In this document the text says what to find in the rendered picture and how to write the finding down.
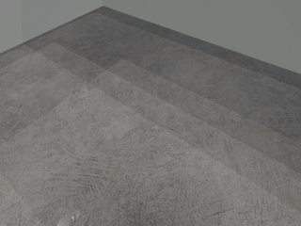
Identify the left robot hand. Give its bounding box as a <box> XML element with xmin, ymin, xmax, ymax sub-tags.
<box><xmin>56</xmin><ymin>210</ymin><xmax>83</xmax><ymax>226</ymax></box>

